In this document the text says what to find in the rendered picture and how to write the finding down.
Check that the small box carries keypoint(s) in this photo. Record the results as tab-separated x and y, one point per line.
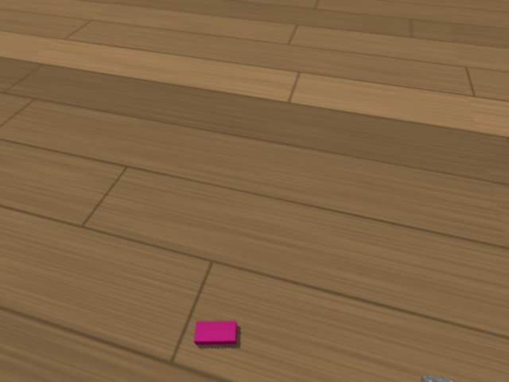
215	333

